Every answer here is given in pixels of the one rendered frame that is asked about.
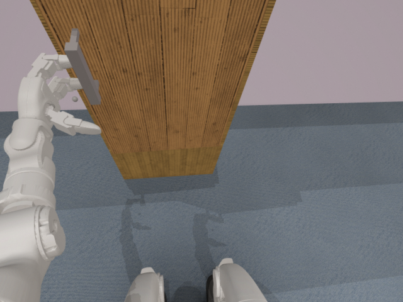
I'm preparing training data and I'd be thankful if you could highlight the right robot shin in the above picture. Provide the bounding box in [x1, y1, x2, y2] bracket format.
[213, 258, 233, 302]

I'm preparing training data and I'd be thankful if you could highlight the left robot hand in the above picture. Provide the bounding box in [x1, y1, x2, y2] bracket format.
[18, 53, 101, 136]

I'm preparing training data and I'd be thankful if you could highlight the left robot upper arm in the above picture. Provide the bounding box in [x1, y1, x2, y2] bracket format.
[0, 205, 65, 302]

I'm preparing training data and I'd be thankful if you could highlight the right robot thigh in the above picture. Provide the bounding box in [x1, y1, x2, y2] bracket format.
[213, 263, 267, 302]

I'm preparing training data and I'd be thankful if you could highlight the left robot forearm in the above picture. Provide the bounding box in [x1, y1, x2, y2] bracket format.
[0, 118, 56, 215]

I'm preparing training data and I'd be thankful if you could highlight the handle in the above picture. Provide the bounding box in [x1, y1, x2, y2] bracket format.
[64, 28, 101, 105]

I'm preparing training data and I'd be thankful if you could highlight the cupboard door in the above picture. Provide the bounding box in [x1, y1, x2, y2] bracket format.
[35, 0, 269, 154]

